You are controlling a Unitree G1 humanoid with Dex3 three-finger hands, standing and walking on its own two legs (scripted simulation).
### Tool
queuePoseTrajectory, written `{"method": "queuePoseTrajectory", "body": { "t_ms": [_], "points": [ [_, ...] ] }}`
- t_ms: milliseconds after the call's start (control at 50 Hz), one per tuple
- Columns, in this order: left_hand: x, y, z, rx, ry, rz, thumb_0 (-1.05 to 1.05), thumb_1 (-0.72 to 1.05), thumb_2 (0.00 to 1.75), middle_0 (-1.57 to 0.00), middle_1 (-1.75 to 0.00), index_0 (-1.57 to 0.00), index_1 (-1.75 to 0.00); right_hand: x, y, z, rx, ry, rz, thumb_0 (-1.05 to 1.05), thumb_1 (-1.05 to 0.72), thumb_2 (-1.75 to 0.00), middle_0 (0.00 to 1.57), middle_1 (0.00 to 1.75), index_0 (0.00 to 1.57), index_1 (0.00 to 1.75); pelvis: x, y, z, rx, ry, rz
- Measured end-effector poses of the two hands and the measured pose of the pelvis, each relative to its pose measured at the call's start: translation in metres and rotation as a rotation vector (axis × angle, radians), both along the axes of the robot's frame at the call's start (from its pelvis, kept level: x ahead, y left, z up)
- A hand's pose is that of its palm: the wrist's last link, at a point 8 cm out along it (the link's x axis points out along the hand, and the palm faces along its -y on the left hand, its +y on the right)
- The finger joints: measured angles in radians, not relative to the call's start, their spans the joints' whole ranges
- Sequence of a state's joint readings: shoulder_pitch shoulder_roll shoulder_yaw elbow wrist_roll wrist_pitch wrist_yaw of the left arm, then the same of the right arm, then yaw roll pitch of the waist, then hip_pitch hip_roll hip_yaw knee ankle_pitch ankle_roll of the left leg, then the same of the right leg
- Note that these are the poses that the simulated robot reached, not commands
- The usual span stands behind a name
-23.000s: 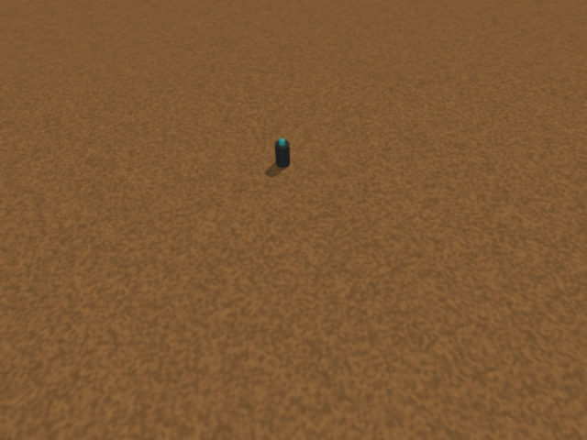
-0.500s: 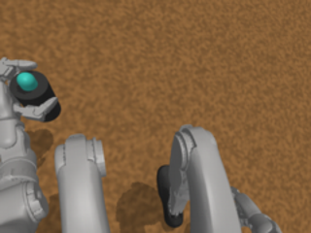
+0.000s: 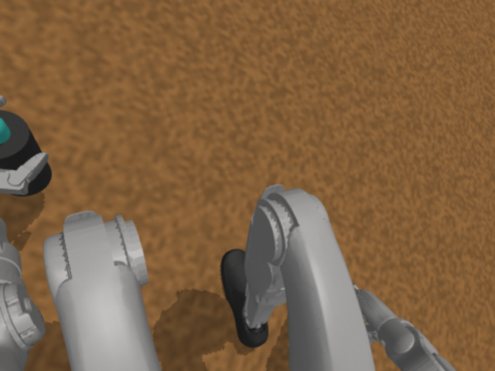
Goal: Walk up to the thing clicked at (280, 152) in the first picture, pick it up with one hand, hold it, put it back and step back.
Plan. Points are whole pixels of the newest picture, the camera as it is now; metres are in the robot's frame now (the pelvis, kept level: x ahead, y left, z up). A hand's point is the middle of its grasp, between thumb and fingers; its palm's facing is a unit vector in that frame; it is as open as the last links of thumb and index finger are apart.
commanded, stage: lower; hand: left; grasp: from the side
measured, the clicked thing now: (8, 152) +0.43 +0.28 -0.16
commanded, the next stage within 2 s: loosen in 0.68 s
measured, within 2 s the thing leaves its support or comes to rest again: rests again in 1.42 s
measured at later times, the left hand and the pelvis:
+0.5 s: hand (9, 148) +0.43 +0.29 -0.17, palm faces +0.35 -0.94 +0.00, open 10.3 cm; pelvis -0.01 +0.01 -0.01, yaw -2 degrees
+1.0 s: hand (13, 148) +0.44 +0.28 -0.18, palm faces +0.36 -0.93 +0.01, open 9.7 cm; pelvis -0.01 +0.01 -0.01, yaw -4 degrees
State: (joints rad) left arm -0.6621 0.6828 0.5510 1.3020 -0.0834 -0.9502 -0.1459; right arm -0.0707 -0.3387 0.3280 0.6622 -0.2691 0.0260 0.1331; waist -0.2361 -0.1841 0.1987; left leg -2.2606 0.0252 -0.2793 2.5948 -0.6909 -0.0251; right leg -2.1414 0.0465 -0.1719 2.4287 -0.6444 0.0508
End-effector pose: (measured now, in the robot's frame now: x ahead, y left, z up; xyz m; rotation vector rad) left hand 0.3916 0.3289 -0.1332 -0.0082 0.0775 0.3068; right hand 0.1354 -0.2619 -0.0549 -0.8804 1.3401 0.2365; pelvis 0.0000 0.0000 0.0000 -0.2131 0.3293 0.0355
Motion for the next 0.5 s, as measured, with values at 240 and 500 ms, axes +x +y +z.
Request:
{"method": "queuePoseTrajectory", "body": {
  "t_ms": [240,500],
  "points": [
    [0.008,0.006,-0.012,0.027,-0.004,0.005,0.02,-0.41,1.11,-0.74,-1.04,-0.68,-1.01,0.001,0.004,0.008,-0.037,0.010,0.078,0.00,-0.92,-0.90,0.21,0.30,0.20,0.30,-0.002,0.004,-0.004,-0.029,-0.039,-0.012],
    [0.005,-0.001,-0.034,0.004,-0.009,0.051,0.02,-0.40,1.11,-0.74,-1.04,-0.68,-1.02,0.004,0.010,0.015,-0.073,0.017,0.152,0.00,-0.91,-0.90,0.21,0.30,0.20,0.30,-0.006,0.006,-0.007,-0.051,-0.082,-0.027]
  ]
}}
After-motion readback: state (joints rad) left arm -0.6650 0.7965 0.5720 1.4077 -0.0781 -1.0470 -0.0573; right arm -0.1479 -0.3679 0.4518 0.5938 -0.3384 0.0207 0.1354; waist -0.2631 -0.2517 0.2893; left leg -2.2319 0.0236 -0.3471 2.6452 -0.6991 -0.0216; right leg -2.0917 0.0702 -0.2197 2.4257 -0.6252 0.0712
